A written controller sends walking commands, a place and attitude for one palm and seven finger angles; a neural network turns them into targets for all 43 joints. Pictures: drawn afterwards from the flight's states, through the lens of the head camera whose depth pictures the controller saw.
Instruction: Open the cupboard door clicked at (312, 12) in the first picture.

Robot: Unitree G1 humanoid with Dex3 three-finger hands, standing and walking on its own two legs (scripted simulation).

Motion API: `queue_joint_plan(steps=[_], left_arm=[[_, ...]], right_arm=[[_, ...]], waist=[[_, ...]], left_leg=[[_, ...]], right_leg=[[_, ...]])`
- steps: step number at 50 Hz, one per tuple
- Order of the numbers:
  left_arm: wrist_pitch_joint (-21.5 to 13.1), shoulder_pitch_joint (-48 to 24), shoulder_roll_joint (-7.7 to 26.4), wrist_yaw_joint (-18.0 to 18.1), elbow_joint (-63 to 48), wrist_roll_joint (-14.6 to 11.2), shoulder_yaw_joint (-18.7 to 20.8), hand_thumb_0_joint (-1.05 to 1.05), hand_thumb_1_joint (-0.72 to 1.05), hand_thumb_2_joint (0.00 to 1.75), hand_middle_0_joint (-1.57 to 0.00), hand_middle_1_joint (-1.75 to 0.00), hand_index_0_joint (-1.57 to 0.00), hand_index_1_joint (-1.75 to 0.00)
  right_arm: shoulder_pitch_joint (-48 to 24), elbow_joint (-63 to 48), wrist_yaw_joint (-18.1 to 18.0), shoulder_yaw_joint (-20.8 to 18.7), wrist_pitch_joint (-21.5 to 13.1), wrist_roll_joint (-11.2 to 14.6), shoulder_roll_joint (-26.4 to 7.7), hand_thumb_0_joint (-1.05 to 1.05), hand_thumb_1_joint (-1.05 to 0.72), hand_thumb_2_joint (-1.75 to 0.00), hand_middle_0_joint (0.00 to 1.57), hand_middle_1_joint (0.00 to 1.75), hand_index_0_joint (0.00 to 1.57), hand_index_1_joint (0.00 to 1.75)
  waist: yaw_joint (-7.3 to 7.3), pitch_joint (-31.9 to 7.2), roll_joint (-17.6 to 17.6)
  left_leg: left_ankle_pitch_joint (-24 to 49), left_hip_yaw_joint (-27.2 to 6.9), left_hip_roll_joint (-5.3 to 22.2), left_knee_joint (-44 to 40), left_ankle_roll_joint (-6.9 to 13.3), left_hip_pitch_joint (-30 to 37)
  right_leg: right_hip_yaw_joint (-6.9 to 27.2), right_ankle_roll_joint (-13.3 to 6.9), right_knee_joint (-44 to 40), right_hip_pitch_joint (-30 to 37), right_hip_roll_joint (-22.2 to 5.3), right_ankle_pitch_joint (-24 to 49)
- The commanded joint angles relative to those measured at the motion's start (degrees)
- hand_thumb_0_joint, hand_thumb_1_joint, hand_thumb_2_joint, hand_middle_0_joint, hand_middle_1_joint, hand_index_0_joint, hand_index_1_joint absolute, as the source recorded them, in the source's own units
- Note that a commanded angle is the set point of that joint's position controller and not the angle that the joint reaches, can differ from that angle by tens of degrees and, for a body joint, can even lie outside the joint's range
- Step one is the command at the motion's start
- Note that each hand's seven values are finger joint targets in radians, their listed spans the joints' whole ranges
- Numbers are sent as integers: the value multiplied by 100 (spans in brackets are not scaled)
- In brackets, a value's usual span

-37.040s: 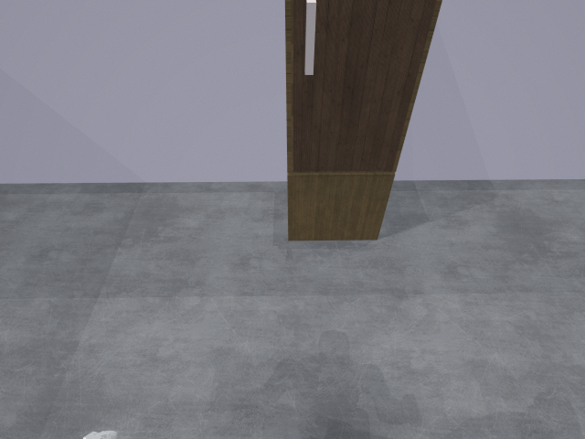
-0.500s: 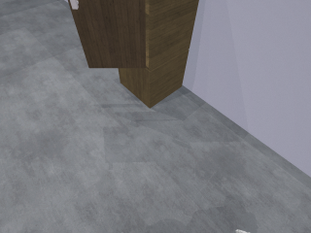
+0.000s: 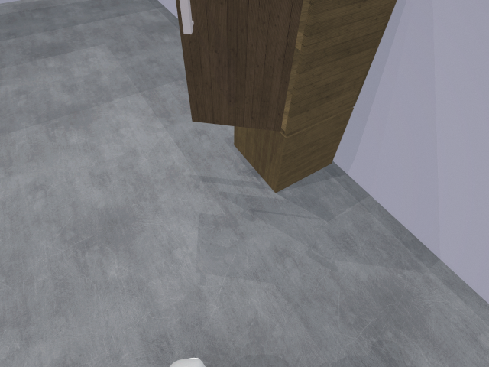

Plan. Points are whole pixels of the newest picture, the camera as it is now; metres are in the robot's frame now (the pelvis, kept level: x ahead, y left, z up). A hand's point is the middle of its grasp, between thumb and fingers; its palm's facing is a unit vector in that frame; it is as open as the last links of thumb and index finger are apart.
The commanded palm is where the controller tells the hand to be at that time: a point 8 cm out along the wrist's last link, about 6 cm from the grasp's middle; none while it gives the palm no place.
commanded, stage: take the last steps up to it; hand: left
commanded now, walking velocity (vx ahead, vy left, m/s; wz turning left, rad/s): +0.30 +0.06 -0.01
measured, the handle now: out of the picture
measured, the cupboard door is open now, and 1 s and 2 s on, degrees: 50 50 50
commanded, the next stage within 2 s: come to a stop and stand still in 0.88 s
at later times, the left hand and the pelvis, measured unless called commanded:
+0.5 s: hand (163, 289) +0.27 +0.20 -0.15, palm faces +0.02 -0.98 -0.20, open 7.3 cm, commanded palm none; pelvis +0.17 +0.02 +0.00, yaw +0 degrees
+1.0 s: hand (161, 222) +0.43 +0.25 -0.16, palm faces -0.01 -0.99 -0.17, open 7.3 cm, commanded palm none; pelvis +0.36 +0.07 +0.01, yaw -2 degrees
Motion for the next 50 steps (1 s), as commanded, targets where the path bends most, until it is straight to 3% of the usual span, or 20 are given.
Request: queue_joint_plan(steps=[1, 2, 4, 9, 13, 16, 17, 19, 20, 22, 25, 30, 33, 34, 35, 36, 38, 42, 47, 50], left_arm=[[-19, -331, 489, 16, -680, -88, 103, 0, 90, 90, -20, -30, -20, -30], [-24, -715, 445, 53, -855, -48, 81, 0, 90, 90, -20, -30, -20, -30], [-17, -1168, 393, 31, -827, -66, 85, 0, 90, 90, -20, -30, -20, -30], [121, -910, 180, -68, -638, -48, 59, 0, 90, 90, -20, -30, -20, -30], [136, -1158, 271, -90, -746, -41, 85, 0, 90, 90, -20, -30, -20, -30], [110, -865, 449, -76, -662, -24, 158, 0, 90, 90, -20, -30, -20, -30], [79, -536, 607, -48, -549, -16, 206, 0, 90, 90, -20, -30, -20, -30], [3, 485, 1477, 34, -304, -42, 385, 0, 90, 90, -20, -30, -20, -30], [-24, 393, 1352, 101, -355, -90, 349, 0, 90, 90, -20, -30, -20, -30], [-71, -264, 895, 157, -527, -91, 210, 0, 90, 90, -20, -30, -20, -30], [-204, -520, 658, 139, -515, -72, 171, 0, 90, 90, -20, -30, -20, -30], [-206, -337, 915, 65, -252, -63, 235, 0, 90, 90, -20, -30, -20, -30], [-120, -447, 859, 37, -205, -77, 211, 0, 90, 90, -20, -30, -20, -30], [-87, -531, 720, 16, -297, -70, 188, 0, 90, 90, -20, -30, -20, -30], [-78, -557, 404, -4, -479, -99, 123, 0, 90, 90, -20, -30, -20, -30], [-97, -935, 394, 8, -734, -68, 74, 0, 90, 90, -20, -30, -20, -30], [-86, -1230, 434, 8, -696, -72, 75, 0, 90, 90, -20, -30, -20, -30], [61, -814, 187, -66, -457, -65, 34, 0, 90, 90, -20, -30, -20, -30], [113, -986, 183, -45, -464, -54, 0, 0, 90, 90, -20, -30, -20, -30], [68, -596, 371, -3, -328, -43, 50, 0, 90, 90, -20, -30, -20, -30]], right_arm=[[2165, 226, -302, -371, -276, -86, -1389, 0, -90, -90, 20, 30, 20, 30], [2142, 285, -350, -367, -243, -83, -1436, 0, -90, -90, 20, 30, 20, 30], [1467, 163, -423, -232, -328, -59, -917, 0, -90, -90, 20, 30, 20, 30], [1031, 250, -434, -114, -458, -71, -533, 0, -90, -90, 20, 30, 20, 30], [1005, 365, -379, -123, -394, -66, -609, 0, -90, -90, 20, 30, 20, 30], [917, 420, -370, -80, -346, -50, -561, 0, -90, -90, 20, 30, 20, 30], [890, 425, -361, -55, -349, -23, -463, 0, -90, -90, 20, 30, 20, 30], [892, 182, -286, -11, -327, 25, -158, 0, -90, -90, 20, 30, 20, 30], [658, 156, -295, -67, -301, 0, -428, 0, -90, -90, 20, 30, 20, 30], [398, 144, -268, -99, -298, -19, -331, 0, -90, -90, 20, 30, 20, 30], [699, 288, -212, -41, -232, -28, 28, 0, -90, -90, 20, 30, 20, 30], [446, 125, -114, -33, -290, -19, 175, 0, -90, -90, 20, 30, 20, 30], [869, 257, -146, -95, -366, -31, -85, 0, -90, -90, 20, 30, 20, 30], [1365, 366, -211, -170, -395, -44, -419, 0, -90, -90, 20, 30, 20, 30], [2051, 501, -296, -305, -414, -128, -1030, 0, -90, -90, 20, 30, 20, 30], [2524, 550, -368, -329, -385, -136, -1224, 0, -90, -90, 20, 30, 20, 30], [1817, 391, -435, -205, -420, -75, -838, 0, -90, -90, 20, 30, 20, 30], [1208, 362, -466, -40, -523, -63, -514, 0, -90, -90, 20, 30, 20, 30], [1174, 499, -450, -67, -412, -57, -558, 0, -90, -90, 20, 30, 20, 30], [981, 541, -446, -22, -338, -14, -395, 0, -90, -90, 20, 30, 20, 30]], waist=[[-1077, -1073, 2029], [-1061, -797, 1580], [-762, -263, 1293], [-286, -77, 855], [-244, 129, 801], [0, 153, 497], [156, 101, 222], [490, -193, -1699], [447, -90, -1325], [75, 213, -545], [-215, -171, -399], [-132, -137, -354], [-413, -69, -95], [-692, -186, 533], [-944, -437, 1733], [-1125, -574, 1752], [-791, -180, 1187], [-335, -244, 1056], [-345, -127, 917], [-56, -91, 611]], left_leg=[[-499, -2775, 1887, -1749, 1097, 3339], [-1026, -3029, 2186, -1970, 1409, 2876], [-514, -2549, 1920, -2039, 1340, 1972], [436, -1084, 1398, -2284, 1097, 1068], [-416, -987, 1298, -2385, 1056, 758], [-645, -720, 1024, -1693, 788, 425], [-717, -467, 671, -1050, 591, 57], [-2032, 232, -264, 1937, 143, -1515], [-1819, -418, 66, 2855, 150, -1670], [-837, -758, 422, 3059, 70, -1729], [-394, -423, 477, 1993, -89, -859], [101, 55, 140, 198, -114, -90], [382, 219, -29, -640, -52, 1350], [5, -339, 359, -903, 153, 2105], [-446, -2066, 1622, -1471, 734, 2795], [-413, -3088, 2289, -1994, 1234, 2878], [178, -2608, 2150, -2037, 1287, 1996], [1738, -898, 1521, -2051, 942, 1457], [1297, -622, 1353, -1928, 913, 1123], [910, -316, 880, -1124, 498, 665]], right_leg=[[-338, -308, 3392, -3080, 634, -1350], [274, -532, 4315, -3463, 501, -1414], [680, -581, 4766, -3738, 128, -524], [417, -539, 2726, -2385, 170, 111], [192, -526, 1676, -1667, 447, 444], [100, -541, 784, -616, 629, 777], [343, -633, 371, 30, 554, 635], [3316, -1646, -1367, 1197, -1520, -772], [3664, -1874, -1640, 688, -1642, -1279], [2744, -1705, -1598, -43, -1323, -476], [1314, -1481, -1457, -380, -860, 1444], [911, -1360, -1227, -490, -617, 1122], [635, -1035, -590, -1422, -235, 277], [410, -863, 329, -2073, 38, 90], [-140, -596, 2013, -3023, 671, -479], [152, -606, 3438, -3471, 883, -1234], [713, -671, 4473, -3713, 353, -517], [549, -529, 3157, -2698, 237, 159], [158, -519, 1552, -1682, 531, 434], [163, -547, 333, -516, 669, 1253]])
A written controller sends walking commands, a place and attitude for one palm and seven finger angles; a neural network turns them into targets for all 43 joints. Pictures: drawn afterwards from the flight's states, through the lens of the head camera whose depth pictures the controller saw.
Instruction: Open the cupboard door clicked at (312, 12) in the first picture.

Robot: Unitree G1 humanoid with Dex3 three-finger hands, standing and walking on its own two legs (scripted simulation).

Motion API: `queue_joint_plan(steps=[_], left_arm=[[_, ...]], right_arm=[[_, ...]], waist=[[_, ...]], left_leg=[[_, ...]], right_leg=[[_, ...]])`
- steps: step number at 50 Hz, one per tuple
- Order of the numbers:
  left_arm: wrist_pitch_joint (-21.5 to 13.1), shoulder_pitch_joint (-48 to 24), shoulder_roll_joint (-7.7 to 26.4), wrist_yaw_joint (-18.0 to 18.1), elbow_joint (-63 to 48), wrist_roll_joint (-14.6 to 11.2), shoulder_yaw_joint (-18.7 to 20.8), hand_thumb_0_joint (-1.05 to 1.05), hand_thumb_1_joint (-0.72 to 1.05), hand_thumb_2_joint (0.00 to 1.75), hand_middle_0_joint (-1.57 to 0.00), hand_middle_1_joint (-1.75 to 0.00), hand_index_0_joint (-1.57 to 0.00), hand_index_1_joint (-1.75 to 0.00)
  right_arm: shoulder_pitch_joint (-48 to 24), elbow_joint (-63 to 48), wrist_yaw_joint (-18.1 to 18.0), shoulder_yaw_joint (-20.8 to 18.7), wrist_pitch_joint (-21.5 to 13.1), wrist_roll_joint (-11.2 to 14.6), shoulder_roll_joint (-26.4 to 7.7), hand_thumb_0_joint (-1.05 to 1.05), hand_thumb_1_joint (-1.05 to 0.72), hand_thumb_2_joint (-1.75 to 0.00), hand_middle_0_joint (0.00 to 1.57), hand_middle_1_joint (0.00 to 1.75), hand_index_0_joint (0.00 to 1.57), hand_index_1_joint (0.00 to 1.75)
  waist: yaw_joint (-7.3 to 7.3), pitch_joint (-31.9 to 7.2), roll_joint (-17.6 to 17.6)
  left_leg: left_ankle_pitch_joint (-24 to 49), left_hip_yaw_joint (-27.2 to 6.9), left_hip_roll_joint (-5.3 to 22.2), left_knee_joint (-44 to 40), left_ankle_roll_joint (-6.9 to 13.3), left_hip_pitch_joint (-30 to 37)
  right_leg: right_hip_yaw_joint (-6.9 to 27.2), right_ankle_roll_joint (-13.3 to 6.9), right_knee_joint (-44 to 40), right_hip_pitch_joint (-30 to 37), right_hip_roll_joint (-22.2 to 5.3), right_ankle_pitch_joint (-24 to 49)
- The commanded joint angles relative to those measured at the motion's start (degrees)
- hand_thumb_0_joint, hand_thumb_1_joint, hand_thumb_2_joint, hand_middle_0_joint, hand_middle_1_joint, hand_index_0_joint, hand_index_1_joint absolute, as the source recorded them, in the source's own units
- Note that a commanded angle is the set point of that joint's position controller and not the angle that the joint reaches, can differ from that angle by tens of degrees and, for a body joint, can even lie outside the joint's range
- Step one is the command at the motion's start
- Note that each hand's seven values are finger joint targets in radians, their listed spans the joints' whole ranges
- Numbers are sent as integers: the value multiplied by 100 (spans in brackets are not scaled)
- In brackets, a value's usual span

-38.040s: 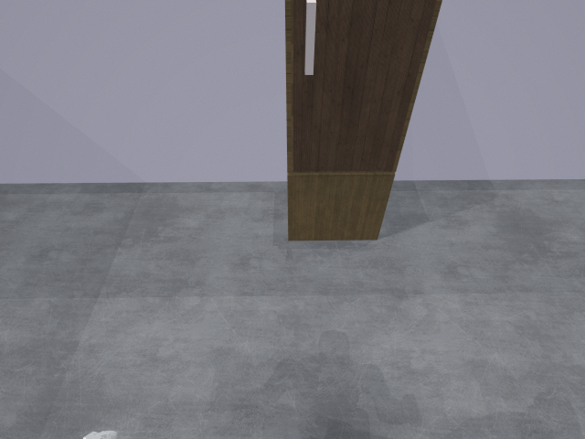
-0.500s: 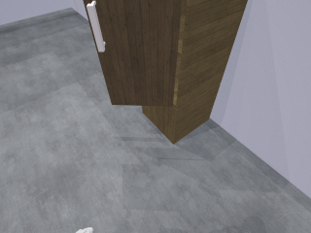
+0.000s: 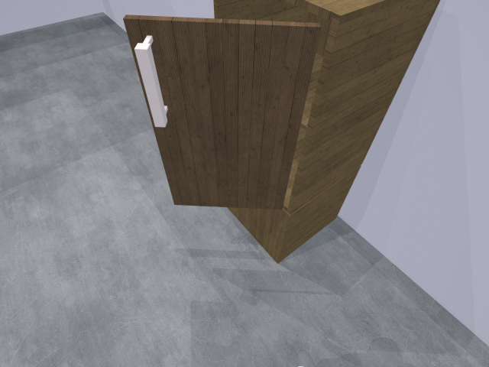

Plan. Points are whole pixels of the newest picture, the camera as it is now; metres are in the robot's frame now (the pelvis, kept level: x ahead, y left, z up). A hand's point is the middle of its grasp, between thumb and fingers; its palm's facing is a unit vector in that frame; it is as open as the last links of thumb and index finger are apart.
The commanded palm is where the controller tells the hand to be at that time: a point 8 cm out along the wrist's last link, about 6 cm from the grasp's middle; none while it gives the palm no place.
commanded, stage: come to a stop and stand still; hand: left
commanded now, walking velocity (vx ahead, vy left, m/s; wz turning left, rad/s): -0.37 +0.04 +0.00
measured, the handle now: (155, 83) +0.62 +0.22 +0.13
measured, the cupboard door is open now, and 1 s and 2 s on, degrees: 50 50 50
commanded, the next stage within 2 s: look again from close up in 1.14 s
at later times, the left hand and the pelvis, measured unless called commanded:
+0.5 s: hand out of the picture +0.14 +0.20 -0.18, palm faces +0.08 -0.97 -0.23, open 7.4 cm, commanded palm none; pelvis +0.07 +0.00 +0.00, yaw +3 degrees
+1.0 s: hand out of the picture +0.08 +0.19 -0.18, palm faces +0.02 -0.98 -0.21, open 7.3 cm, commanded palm none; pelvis +0.06 +0.01 -0.01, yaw +0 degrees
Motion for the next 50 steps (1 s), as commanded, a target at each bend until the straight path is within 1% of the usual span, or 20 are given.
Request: queue_joint_plan(steps=[1, 3, 6, 9, 12, 14, 16, 25, 26, 27, 28, 29, 33, 35, 37, 38, 39, 40, 43, 50], left_arm=[[-147, 839, 574, 111, 27, -13, 67, 0, 90, 90, -20, -30, -20, -30], [-122, 761, 1087, 203, 44, -81, 37, 0, 90, 90, -20, -30, -20, -30], [-117, 328, 923, 352, 6, -106, 46, 0, 90, 90, -20, -30, -20, -30], [17, 313, 1023, 416, -26, -110, 159, 0, 90, 90, -20, -30, -20, -30], [124, 28, 831, 360, -278, -146, 165, 0, 90, 90, -20, -30, -20, -30], [258, -451, 528, 351, -564, -98, 104, 0, 90, 90, -20, -30, -20, -30], [312, -548, 399, 333, -625, -86, 130, 0, 90, 90, -20, -30, -20, -30], [241, 138, 519, 222, -626, -59, 121, 0, 90, 90, -20, -30, -20, -30], [187, 516, 671, 228, -532, -37, 156, 0, 90, 90, -20, -30, -20, -30], [119, 702, 1065, 283, -469, 21, 193, 0, 90, 90, -20, -30, -20, -30], [66, 650, 1196, 290, -417, -29, 156, 0, 90, 90, -20, -30, -20, -30], [58, 523, 1156, 330, -437, -44, 127, 0, 90, 90, -20, -30, -20, -30], [20, 129, 932, 374, -398, -20, 72, 0, 90, 90, -20, -30, -20, -30], [25, 60, 930, 339, -327, -87, 40, 0, 90, 90, -20, -30, -20, -30], [61, 232, 606, 276, -319, -156, -49, 0, 90, 90, -20, -30, -20, -30], [90, 305, 532, 275, -267, -122, -81, 0, 90, 90, -20, -30, -20, -30], [23, 1091, 640, 526, -91, -49, -127, 0, 90, 90, -20, -30, -20, -30], [-65, 714, 924, 503, -306, -34, -126, 0, 90, 90, -20, -30, -20, -30], [-56, 502, 761, 413, -428, -30, -179, 0, 90, 90, -20, -30, -20, -30], [28, 655, 568, 330, -271, -45, -256, 0, 90, 90, -20, -30, -20, -30]], right_arm=[[78, -131, -70, -86, -12, 93, -473, 0, -90, -90, 20, 30, 20, 30], [477, -95, -63, -16, 145, 151, -295, 0, -90, -90, 20, 30, 20, 30], [671, 95, -148, -67, 300, 207, -371, 0, -90, -90, 20, 30, 20, 30], [476, 29, -151, -128, 353, 185, -410, 0, -90, -90, 20, 30, 20, 30], [461, -114, -195, -227, 378, 118, -688, 0, -90, -90, 20, 30, 20, 30], [586, -196, -249, -281, 390, 52, -876, 0, -90, -90, 20, 30, 20, 30], [473, -281, -311, -304, 372, 2, -935, 0, -90, -90, 20, 30, 20, 30], [-84, -519, -242, -381, 342, 58, -1088, 0, -90, -90, 20, 30, 20, 30], [-130, -576, -227, -388, 352, 99, -1052, 0, -90, -90, 20, 30, 20, 30], [-28, -666, -200, -379, 367, 184, -811, 0, -90, -90, 20, 30, 20, 30], [-54, -735, -162, -292, 428, 232, -599, 0, -90, -90, 20, 30, 20, 30], [-303, -745, -175, -248, 509, 229, -449, 0, -90, -90, 20, 30, 20, 30], [-278, -546, -129, -156, 443, 210, -349, 0, -90, -90, 20, 30, 20, 30], [59, -314, -110, -117, 383, 179, -322, 0, -90, -90, 20, 30, 20, 30], [-165, -358, -125, -120, 251, 90, -722, 0, -90, -90, 20, 30, 20, 30], [-425, -433, -117, -115, 260, 89, -859, 0, -90, -90, 20, 30, 20, 30], [-1144, -910, -60, -200, 219, 201, -1105, 0, -90, -90, 20, 30, 20, 30], [-751, -1022, -35, -119, 214, 150, -614, 0, -90, -90, 20, 30, 20, 30], [-127, -937, -26, -34, 104, 96, -587, 0, -90, -90, 20, 30, 20, 30], [-205, -957, -86, 6, 82, 105, -771, 0, -90, -90, 20, 30, 20, 30]], waist=[[356, -99, -184], [102, -83, -720], [-1, -649, -1628], [111, -762, -709], [21, -736, 885], [-223, -305, 1306], [-181, -165, 846], [42, -410, 861], [186, -619, 398], [148, -828, -691], [93, -601, -1067], [147, -569, -1100], [-74, -542, -941], [-230, -646, -658], [-1, -521, 612], [118, -339, 570], [407, -241, 239], [19, -508, 57], [-81, -288, 1090], [46, 292, 108]], left_leg=[[590, -209, 503, 381, 8, -1195], [-1240, -157, 19, 855, -318, -1066], [-906, -372, 147, 1066, -364, -867], [-87, -261, 107, 658, -403, -1049], [4662, -690, 855, 163, -152, 271], [7223, -1459, 1733, -143, 696, 734], [6750, -1297, 1673, 133, 975, 960], [5035, -862, 1282, 607, 460, 585], [3900, -650, 972, 1090, 219, 254], [1633, -262, 282, 1940, -123, -613], [-1663, -395, -188, 2556, -288, -995], [-2134, -845, -106, 2888, -230, -911], [-1307, -706, -89, 1620, -268, -864], [244, -620, -114, 77, -271, 70], [1451, -1550, 823, -441, 166, -18], [812, -1618, 1068, -617, 287, -651], [1085, -788, 653, 852, -10, -510], [188, -757, 110, 860, -96, -588], [1221, -1132, 488, 100, 116, -424], [548, -1219, 512, -501, 217, -731]], right_leg=[[677, -155, -1419, 2030, -337, 1721], [1623, -858, -2014, 1684, -1685, 3210], [1032, -929, -1328, 2117, -1340, 5986], [935, -933, -826, 2470, -1390, 6454], [265, -276, -87, 1060, -544, 3794], [246, -17, 1488, -346, 376, -1397], [682, -59, 2120, -850, 413, -1537], [220, -146, -770, 887, 484, 451], [458, -186, -1364, 1519, 243, 2249], [1732, -669, -1447, 2160, -798, 4374], [2018, -1314, -1766, 1898, -1652, 5366], [2204, -1500, -1890, 1470, -1588, 4737], [1525, -1221, -1563, 1674, -935, 4649], [1356, -774, -1320, 1240, -667, 3247], [968, -152, -1263, 956, 16, 1178], [782, -63, -1416, 1330, 128, 360], [1065, -108, -1534, 1078, -236, 1603], [1803, -406, -1518, 1062, -564, 2017], [1007, -373, -1074, 781, 28, 808], [906, -224, -1235, 875, 157, 481]])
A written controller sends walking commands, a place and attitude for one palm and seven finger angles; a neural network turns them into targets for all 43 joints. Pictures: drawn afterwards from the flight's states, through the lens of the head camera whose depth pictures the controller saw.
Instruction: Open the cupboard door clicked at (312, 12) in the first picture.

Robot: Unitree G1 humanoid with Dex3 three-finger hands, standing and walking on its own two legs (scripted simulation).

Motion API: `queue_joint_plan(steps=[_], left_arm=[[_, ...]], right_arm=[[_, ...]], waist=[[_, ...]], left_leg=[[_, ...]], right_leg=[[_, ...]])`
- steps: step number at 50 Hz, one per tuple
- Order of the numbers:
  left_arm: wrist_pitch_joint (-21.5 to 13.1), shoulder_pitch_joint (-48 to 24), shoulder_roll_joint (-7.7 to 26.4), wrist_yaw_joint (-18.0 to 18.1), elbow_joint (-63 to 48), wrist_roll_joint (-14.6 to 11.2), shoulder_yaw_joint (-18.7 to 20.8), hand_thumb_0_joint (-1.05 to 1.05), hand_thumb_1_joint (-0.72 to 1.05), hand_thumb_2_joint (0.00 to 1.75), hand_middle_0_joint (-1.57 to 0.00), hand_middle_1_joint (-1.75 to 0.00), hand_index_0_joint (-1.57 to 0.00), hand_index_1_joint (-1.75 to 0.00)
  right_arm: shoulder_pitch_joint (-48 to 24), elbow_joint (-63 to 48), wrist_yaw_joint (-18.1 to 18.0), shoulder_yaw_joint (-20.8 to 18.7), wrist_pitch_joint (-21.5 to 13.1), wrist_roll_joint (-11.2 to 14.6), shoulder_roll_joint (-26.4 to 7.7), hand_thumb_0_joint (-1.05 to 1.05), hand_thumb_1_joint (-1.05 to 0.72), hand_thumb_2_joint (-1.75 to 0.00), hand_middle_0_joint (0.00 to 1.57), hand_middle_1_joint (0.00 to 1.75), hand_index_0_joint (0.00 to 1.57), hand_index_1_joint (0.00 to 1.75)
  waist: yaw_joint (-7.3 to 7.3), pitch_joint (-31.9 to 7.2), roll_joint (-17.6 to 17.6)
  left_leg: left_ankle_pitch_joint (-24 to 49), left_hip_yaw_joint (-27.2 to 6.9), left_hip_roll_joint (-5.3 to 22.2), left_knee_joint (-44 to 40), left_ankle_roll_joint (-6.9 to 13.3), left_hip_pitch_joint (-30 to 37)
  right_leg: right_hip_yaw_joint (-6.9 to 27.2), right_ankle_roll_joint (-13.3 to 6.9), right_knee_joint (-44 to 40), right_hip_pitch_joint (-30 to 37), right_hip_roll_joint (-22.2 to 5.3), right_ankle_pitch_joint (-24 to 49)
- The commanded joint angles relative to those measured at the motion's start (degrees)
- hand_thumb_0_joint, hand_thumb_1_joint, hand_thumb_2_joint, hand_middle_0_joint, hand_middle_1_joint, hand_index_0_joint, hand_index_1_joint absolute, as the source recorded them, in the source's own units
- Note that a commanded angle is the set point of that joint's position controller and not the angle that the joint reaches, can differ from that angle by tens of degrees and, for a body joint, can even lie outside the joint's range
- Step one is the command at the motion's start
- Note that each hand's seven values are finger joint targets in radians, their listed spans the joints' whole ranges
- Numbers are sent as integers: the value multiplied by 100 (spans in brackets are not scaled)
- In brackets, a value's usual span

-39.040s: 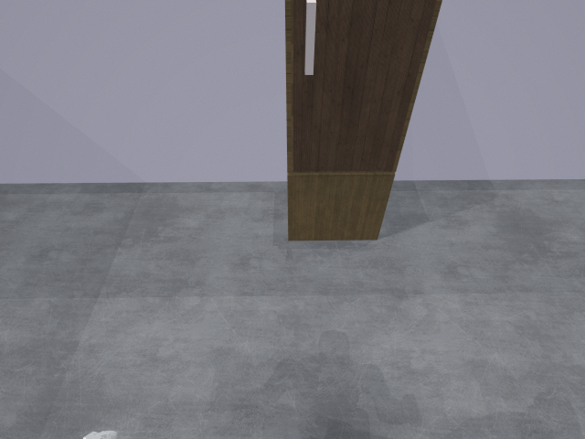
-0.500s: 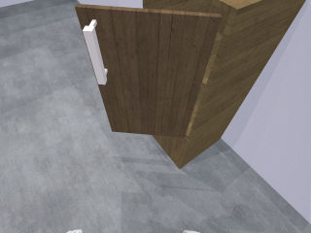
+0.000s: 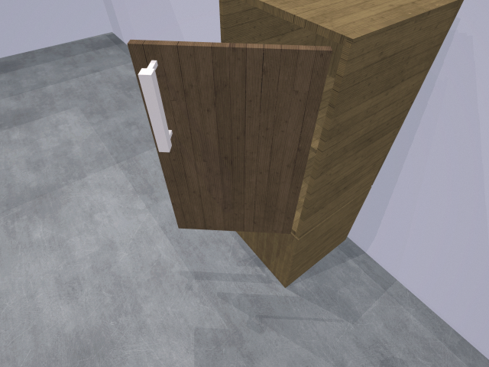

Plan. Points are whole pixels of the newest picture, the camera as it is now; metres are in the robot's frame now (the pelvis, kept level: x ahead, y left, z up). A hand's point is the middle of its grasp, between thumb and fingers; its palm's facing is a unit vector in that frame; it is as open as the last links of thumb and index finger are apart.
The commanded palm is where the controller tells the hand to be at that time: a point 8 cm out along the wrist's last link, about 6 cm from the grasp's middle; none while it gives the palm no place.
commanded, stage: come to a stop and stand still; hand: left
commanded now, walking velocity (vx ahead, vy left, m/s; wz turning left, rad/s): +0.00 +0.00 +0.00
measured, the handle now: (159, 108) +0.55 +0.21 +0.14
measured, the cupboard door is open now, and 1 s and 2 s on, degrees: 50 50 50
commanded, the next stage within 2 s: look again from close up in 0.14 s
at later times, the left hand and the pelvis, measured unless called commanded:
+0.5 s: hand out of the picture +0.03 +0.17 -0.16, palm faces -0.02 -0.97 -0.23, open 7.4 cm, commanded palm none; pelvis +0.00 -0.01 +0.01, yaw -1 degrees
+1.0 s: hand (151, 312) +0.20 +0.16 +0.00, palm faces +0.25 -0.97 -0.05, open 7.6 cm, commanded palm +0.12 +0.21 -0.04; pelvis +0.00 -0.03 -0.01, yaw +3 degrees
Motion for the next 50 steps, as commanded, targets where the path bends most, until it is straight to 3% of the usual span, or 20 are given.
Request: queue_joint_plan(steps=[1, 4, 17, 22, 39, 40, 41, 42, 43, 44, 45, 46, 47, 48, 49, 50], left_arm=[[-78, 92, 607, 21, -277, -20, 83, 0, 90, 90, -20, -30, -20, -30], [-99, 105, 670, 16, -234, -20, 89, 0, 90, 90, -20, -30, -20, -30], [-154, -3, 758, 16, 21, -45, 89, 0, 90, 90, -20, -30, -20, -30], [-163, -52, 764, 20, 83, -50, 96, 0, 90, 90, -20, -30, -20, -30], [-218, -147, 836, 22, 113, -42, 140, 0, 90, 90, -20, -30, -20, -30], [-279, 630, 760, 271, 349, -29, 168, 0, 90, 90, -20, -30, -20, -30], [-1554, -3984, 2312, 221, -8509, -1136, 1229, 0, 88, 89, -20, -32, -20, -32], [-1278, -944, 1822, 409, -7019, -636, 1163, 0, 85, 88, -20, -33, -20, -33], [-550, 658, 429, 472, -6200, -941, 409, 0, 83, 87, -21, -34, -21, -34], [-550, 317, 76, 357, -6013, -1042, 322, 0, 81, 86, -21, -36, -21, -36], [-870, -67, 425, 221, -6129, -1132, 725, 0, 78, 85, -21, -37, -21, -37], [-1236, 423, 527, -7, -5769, -1195, 1039, 0, 76, 84, -21, -39, -21, -39], [-1609, 1246, 193, -311, -5270, -1300, 1005, 0, 74, 83, -21, -40, -21, -40], [-1987, 1747, 181, -653, -4850, -1346, 1117, 0, 71, 82, -21, -42, -21, -42], [-2434, 1867, 64, -1023, -4866, -1431, 1058, 0, 69, 81, -22, -43, -22, -43], [-2886, 1813, 180, -1403, -4904, -1502, 1141, 0, 67, 80, -22, -45, -22, -45]], right_arm=[[169, -196, -20, -70, -112, -12, -706, 0, -90, -90, 20, 30, 20, 30], [167, -86, -13, -49, -141, -23, -728, 0, -90, -90, 20, 30, 20, 30], [330, 442, -22, 14, -168, -5, -671, 0, -90, -90, 20, 30, 20, 30], [344, 588, -35, 25, -162, 0, -628, 0, -90, -90, 20, 30, 20, 30], [216, 719, -62, -20, -137, 2, -637, 0, -90, -90, 20, 30, 20, 30], [-298, 339, -22, -96, -136, 83, -709, 0, -90, -90, 20, 30, 20, 30], [-128, -1614, -261, -184, -1002, 363, -1483, 0, -90, -90, 20, 30, 20, 30], [-429, -1380, -476, -158, -1472, 198, -1043, 0, -90, -90, 20, 30, 20, 30], [-559, -1418, -412, -138, -1622, 315, -802, 0, -90, -90, 20, 30, 20, 30], [-339, -1318, -357, -170, -1661, 322, -878, 0, -90, -90, 20, 30, 20, 30], [-438, -1654, -332, -305, -1735, 252, -1065, 0, -90, -90, 20, 30, 20, 30], [-381, -1735, -305, -394, -1770, 164, -1111, 0, -90, -90, 20, 30, 20, 30], [-465, -1923, -249, -418, -1800, 113, -1054, 0, -90, -90, 20, 30, 20, 30], [-557, -2094, -150, -441, -1821, 145, -1054, 0, -90, -90, 20, 30, 20, 30], [-583, -2256, -57, -437, -1815, 116, -1025, 0, -90, -90, 20, 30, 20, 30], [-684, -2418, 5, -482, -1819, 113, -1048, 0, -90, -90, 20, 30, 20, 30]], waist=[[-16, 488, -2], [7, 353, 62], [-24, 82, -233], [-30, 153, -104], [-40, 157, -176], [213, -50, -544], [-407, -2921, 534], [166, -2695, 1525], [19, -1582, 1485], [-252, -651, 414], [-327, -118, -279], [-219, -301, -858], [-16, -258, -1198], [173, -242, -1003], [242, -446, -1097], [277, -554, -1095]], left_leg=[[630, -874, 743, -1294, 98, -453], [627, -833, 690, -1364, 101, -349], [1133, -597, 628, -1183, 38, 95], [1163, -542, 631, -1172, -1, 89], [1283, -453, 647, -1052, -79, 251], [1400, -136, 730, 316, -263, -146], [2435, -394, -4, -610, -87, 906], [3480, -371, 155, -652, -47, 1274], [3457, -490, 253, -601, -275, 777], [2967, -498, 258, -407, -226, 356], [2234, -543, 156, -136, -159, -210], [1835, -474, 102, 67, -149, -576], [1475, -452, 43, 305, -174, -1075], [1327, -409, -42, 535, -228, -1437], [1165, -349, -95, 785, -273, -1761], [911, -283, -131, 1097, -294, -2151]], right_leg=[[303, -292, -413, -74, -213, 408], [326, -296, -454, 42, -263, 554], [491, -325, -584, 151, -418, 1058], [522, -352, -600, 162, -423, 1168], [622, -416, -779, 227, -459, 1653], [919, -122, -694, 543, -904, 4313], [426, -372, -157, 1198, -351, 3572], [193, -467, 88, 958, -16, 2293], [-212, -367, -83, 264, -20, 1254], [-395, -261, -217, -255, 5, 1307], [-458, -207, -191, -649, 28, 1365], [-534, -158, -47, -816, 55, 1196], [-578, -136, 227, -1044, 84, 961], [-519, -191, 518, -1115, 61, 932], [-505, -208, 854, -1261, 76, 884], [-387, -220, 1107, -1442, 61, 715]])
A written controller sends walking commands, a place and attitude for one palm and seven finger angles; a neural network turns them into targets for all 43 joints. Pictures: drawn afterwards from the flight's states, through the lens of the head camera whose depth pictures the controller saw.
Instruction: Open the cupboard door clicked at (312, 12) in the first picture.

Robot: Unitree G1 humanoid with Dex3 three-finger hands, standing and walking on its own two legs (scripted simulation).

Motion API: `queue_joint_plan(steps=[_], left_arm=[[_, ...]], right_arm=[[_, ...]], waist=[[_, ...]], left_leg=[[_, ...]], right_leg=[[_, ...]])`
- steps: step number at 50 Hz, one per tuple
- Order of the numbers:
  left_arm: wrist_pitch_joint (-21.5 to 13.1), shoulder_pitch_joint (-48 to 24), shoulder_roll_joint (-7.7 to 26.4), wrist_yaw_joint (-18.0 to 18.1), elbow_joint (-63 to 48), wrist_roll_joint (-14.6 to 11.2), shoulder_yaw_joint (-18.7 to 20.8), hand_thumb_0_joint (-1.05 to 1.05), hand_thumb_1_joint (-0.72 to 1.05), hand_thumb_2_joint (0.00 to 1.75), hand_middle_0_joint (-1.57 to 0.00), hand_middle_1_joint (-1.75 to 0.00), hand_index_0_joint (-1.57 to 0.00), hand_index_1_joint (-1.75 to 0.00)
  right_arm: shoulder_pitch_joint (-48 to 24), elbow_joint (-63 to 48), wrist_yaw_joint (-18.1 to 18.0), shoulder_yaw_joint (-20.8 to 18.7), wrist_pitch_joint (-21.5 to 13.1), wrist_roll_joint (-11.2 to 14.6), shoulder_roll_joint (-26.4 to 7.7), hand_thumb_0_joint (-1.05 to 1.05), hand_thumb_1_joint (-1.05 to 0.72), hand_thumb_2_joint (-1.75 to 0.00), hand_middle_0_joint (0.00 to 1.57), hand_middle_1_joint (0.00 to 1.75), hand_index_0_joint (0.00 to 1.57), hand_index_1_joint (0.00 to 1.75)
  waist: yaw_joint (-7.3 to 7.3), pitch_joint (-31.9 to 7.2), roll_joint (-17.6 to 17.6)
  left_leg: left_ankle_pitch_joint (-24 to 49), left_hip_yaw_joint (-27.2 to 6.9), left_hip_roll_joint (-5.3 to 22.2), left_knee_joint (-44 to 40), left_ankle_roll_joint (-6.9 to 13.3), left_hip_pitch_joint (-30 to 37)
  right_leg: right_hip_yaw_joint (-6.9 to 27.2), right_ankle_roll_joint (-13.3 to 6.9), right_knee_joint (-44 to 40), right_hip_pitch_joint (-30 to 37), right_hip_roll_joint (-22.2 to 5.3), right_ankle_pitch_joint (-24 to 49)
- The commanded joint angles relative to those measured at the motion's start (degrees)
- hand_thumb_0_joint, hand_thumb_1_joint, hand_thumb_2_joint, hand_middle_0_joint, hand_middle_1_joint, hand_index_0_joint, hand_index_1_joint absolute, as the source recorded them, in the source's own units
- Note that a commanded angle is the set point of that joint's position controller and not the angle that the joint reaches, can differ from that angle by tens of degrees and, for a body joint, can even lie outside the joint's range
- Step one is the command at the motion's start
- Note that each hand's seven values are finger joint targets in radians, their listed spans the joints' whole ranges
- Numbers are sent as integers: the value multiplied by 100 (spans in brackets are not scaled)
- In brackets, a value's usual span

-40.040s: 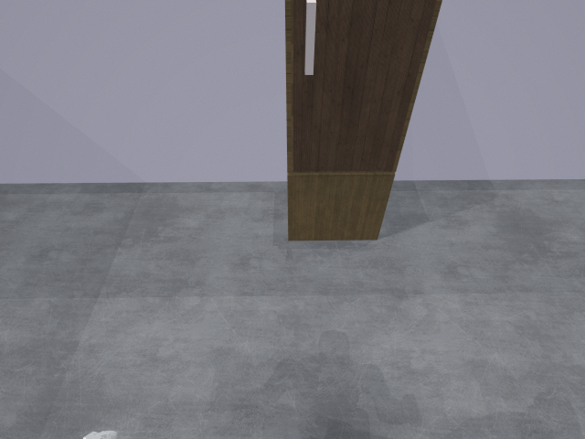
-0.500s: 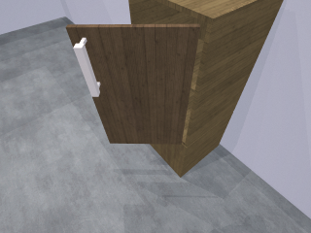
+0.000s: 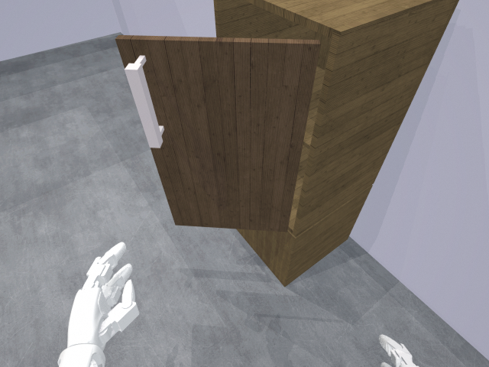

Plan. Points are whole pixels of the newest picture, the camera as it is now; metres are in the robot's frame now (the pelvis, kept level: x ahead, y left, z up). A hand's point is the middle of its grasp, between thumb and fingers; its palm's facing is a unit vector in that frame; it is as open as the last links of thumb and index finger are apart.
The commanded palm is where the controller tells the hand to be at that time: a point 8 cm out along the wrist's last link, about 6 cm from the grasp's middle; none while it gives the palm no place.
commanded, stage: raise the hand with hooked fingers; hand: left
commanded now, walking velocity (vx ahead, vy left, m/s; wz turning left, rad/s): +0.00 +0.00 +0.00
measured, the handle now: (149, 104) +0.57 +0.22 +0.14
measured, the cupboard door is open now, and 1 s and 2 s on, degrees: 50 50 50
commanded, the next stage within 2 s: move the hooked fingers beside the handle in 1.90 s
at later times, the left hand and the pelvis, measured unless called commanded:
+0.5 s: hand (107, 310) +0.20 +0.21 +0.03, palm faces -0.06 -1.00 -0.06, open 10.2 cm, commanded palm +0.17 +0.27 +0.04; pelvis -0.03 +0.01 -0.03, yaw +1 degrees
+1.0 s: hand (56, 264) +0.23 +0.27 +0.11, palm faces +0.02 -1.00 -0.07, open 13.1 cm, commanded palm +0.21 +0.32 +0.11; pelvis -0.02 +0.02 +0.00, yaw +1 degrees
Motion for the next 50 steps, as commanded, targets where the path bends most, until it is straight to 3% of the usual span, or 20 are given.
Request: queue_joint_plan(steps=[1, 2, 3, 5, 7, 8, 9, 12, 14, 16, 18, 23, 25, 31, 34, 35, 38, 43, 48, 50], left_arm=[[-1741, 1187, 521, -1376, 58, -342, 487, 0, 64, 79, -22, -47, -22, -47], [-2046, 1030, 775, -1771, 39, -364, 591, 0, 62, 78, -22, -48, -22, -48], [-2012, 1016, 1137, -2051, 173, -442, 958, 0, 60, 77, -22, -50, -22, -50], [-1703, 458, 1247, -2305, -661, -787, 1040, 0, 55, 75, -22, -53, -22, -53], [-1380, -222, 1324, -2225, -1293, -984, 1118, 0, 50, 73, -23, -55, -23, -55], [-1337, -807, 1405, -2147, -1663, -1052, 1091, 0, 48, 72, -23, -57, -23, -57], [-1357, -1021, 1470, -2021, -2113, -1008, 1123, 0, 46, 71, -23, -58, -23, -58], [-1387, -1385, 1327, -1770, -2671, -720, 676, 0, 39, 68, -24, -63, -24, -63], [-1290, -1579, 1451, -1795, -2639, -607, 577, 0, 34, 66, -24, -66, -24, -66], [-1037, -1277, 1412, -1851, -2319, -569, 556, 0, 29, 64, -24, -69, -24, -69], [-650, -1122, 1618, -1929, -1806, -634, 799, 0, 25, 62, -25, -72, -25, -72], [-80, -838, 1915, -1845, -1725, -873, 1409, 0, 13, 57, -25, -80, -25, -80], [-92, -765, 1863, -1781, -1883, -915, 1481, 0, 8, 55, -26, -82, -26, -82], [-187, -1096, 1838, -1825, -1787, -955, 1426, 0, -6, 49, -27, -92, -27, -92], [-161, -1514, 2044, -1929, -1953, -966, 1487, 0, -13, 46, -27, -96, -27, -96], [-124, -1545, 2083, -1936, -1970, -957, 1532, 0, -15, 45, -27, -98, -27, -98], [2, -1943, 2217, -1972, -1929, -981, 1595, 0, -22, 42, -28, -102, -28, -102], [278, -2382, 2408, -2016, -1784, -962, 1748, 0, -34, 37, -29, -110, -29, -110], [657, -2801, 2599, -2172, -1436, -967, 1885, 0, -45, 32, -30, -117, -30, -117], [777, -3070, 2600, -2244, -1439, -957, 1863, 0, -50, 30, -30, -120, -30, -120]], right_arm=[[-787, -1473, 183, -358, -452, -28, -760, 0, -90, -90, 20, 30, 20, 30], [-839, -1669, 220, -369, -471, -7, -813, 0, -90, -90, 20, 30, 20, 30], [-780, -1840, 221, -391, -417, 61, -863, 0, -90, -90, 20, 30, 20, 30], [-879, -2297, 138, -339, -354, 175, -874, 0, -90, -90, 20, 30, 20, 30], [-787, -2514, 29, -263, -308, 216, -842, 0, -90, -90, 20, 30, 20, 30], [-681, -2498, -18, -222, -292, 197, -845, 0, -90, -90, 20, 30, 20, 30], [-562, -2463, -53, -212, -295, 191, -802, 0, -90, -90, 20, 30, 20, 30], [-353, -2285, -126, -105, -335, 141, -792, 0, -90, -90, 20, 30, 20, 30], [-287, -2152, -177, -45, -368, 127, -841, 0, -90, -90, 20, 30, 20, 30], [-293, -2078, -199, -6, -413, 158, -823, 0, -90, -90, 20, 30, 20, 30], [-374, -2028, -235, 38, -409, 187, -863, 0, -90, -90, 20, 30, 20, 30], [-569, -2135, -242, 122, -416, 188, -794, 0, -90, -90, 20, 30, 20, 30], [-499, -2112, -221, 121, -448, 172, -754, 0, -90, -90, 20, 30, 20, 30], [-365, -2008, -211, 127, -588, 181, -864, 0, -90, -90, 20, 30, 20, 30], [-345, -1974, -248, 132, -652, 214, -927, 0, -90, -90, 20, 30, 20, 30], [-316, -1962, -269, 126, -666, 208, -925, 0, -90, -90, 20, 30, 20, 30], [-310, -1904, -313, 159, -672, 208, -952, 0, -90, -90, 20, 30, 20, 30], [-368, -1863, -364, 206, -626, 226, -953, 0, -90, -90, 20, 30, 20, 30], [-434, -1866, -415, 262, -528, 259, -950, 0, -90, -90, 20, 30, 20, 30], [-483, -1875, -429, 279, -490, 283, -928, 0, -90, -90, 20, 30, 20, 30]], waist=[[383, -218, -993], [333, -316, -916], [451, -457, -708], [446, -1058, -489], [315, -1122, -329], [167, -1063, -259], [167, -1220, 31], [-86, -1102, 440], [-176, -1023, 473], [-144, -963, 562], [-55, -779, 340], [336, -1015, 169], [319, -1179, 33], [205, -736, -14], [224, -850, 239], [231, -988, 270], [225, -783, 204], [296, -677, 518], [310, -528, 344], [283, -612, 463]], left_leg=[[714, 63, -218, 924, -29, -1597], [503, 68, -249, 1175, -14, -1843], [406, 114, -277, 1345, 15, -1999], [146, 217, -350, 1493, 102, -2083], [-69, 142, -323, 1530, 148, -2063], [-141, 61, -264, 1640, 167, -2058], [-72, -3, -192, 1606, 183, -1845], [210, -168, -69, 1522, 238, -1474], [275, -280, -23, 1456, 251, -1341], [205, -329, -25, 1264, 232, -1269], [101, -372, -26, 1101, 214, -1366], [378, -378, -52, 667, 158, -1226], [582, -341, -34, 569, 158, -1072], [422, -308, -25, 335, 154, -930], [503, -328, -28, 206, 164, -632], [571, -321, -26, 180, 170, -519], [715, -387, -10, 44, 162, -356], [920, -411, -13, -213, 132, -13], [1014, -398, -11, -404, 146, 191], [1086, -372, -14, -467, 150, 336]], right_leg=[[101, 2, 617, -727, 27, 842], [305, -4, 706, -814, -25, 635], [566, -43, 742, -779, -90, 397], [826, 39, 581, -616, -141, -307], [875, 94, 417, -807, -101, -908], [960, 111, 434, -981, -50, -1093], [913, 73, 439, -935, -14, -1041], [555, 14, 648, -1115, 126, -285], [397, -13, 720, -1183, 187, -40], [232, 1, 649, -1134, 201, -47], [205, -4, 490, -955, 227, -221], [121, -11, 290, -243, 174, -76], [55, 26, 257, -141, 165, 213], [25, 48, 33, -258, 172, 70], [43, 8, -41, -81, 171, 156], [34, 18, -61, -17, 170, 255], [-16, -4, -127, 92, 217, 476], [-60, -41, -286, 312, 237, 743], [-50, -38, -537, 536, 254, 918], [-52, -24, -601, 580, 240, 1013]])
